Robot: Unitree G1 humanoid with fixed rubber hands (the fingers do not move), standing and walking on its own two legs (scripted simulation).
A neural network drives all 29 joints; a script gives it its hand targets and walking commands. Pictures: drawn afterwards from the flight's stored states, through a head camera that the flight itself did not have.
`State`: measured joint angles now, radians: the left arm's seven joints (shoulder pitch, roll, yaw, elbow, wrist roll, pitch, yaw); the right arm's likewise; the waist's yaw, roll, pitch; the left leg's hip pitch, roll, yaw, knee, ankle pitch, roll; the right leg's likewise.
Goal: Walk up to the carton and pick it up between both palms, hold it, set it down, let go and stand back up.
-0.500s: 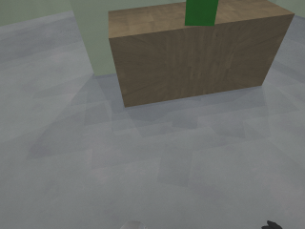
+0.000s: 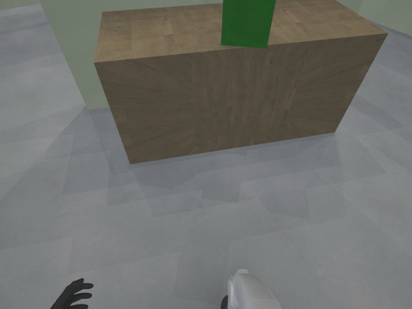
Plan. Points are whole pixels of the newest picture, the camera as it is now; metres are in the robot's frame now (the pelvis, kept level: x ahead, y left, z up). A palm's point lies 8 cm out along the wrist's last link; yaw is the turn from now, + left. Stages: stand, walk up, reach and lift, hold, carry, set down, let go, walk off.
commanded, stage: walk up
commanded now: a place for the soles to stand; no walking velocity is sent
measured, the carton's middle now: (248, 6) +1.23 -0.21 +0.08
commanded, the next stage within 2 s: none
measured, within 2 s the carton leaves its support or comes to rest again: neither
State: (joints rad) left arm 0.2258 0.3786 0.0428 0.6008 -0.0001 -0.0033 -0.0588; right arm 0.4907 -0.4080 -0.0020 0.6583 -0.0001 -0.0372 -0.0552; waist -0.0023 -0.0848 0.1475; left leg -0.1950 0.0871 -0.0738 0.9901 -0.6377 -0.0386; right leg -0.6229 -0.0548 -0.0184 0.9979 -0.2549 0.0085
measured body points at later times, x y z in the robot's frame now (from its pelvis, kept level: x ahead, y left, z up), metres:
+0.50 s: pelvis +0.17 -0.13 +0.03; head +0.19 -0.11 +0.48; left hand +0.26 +0.17 -0.08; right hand +0.21 -0.46 -0.05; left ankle +0.12 +0.04 -0.66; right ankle +0.22 -0.25 -0.63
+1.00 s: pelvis +0.39 -0.20 +0.03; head +0.42 -0.22 +0.48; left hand +0.41 +0.11 -0.05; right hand +0.56 -0.49 -0.07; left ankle +0.50 -0.05 -0.67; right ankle +0.29 -0.29 -0.66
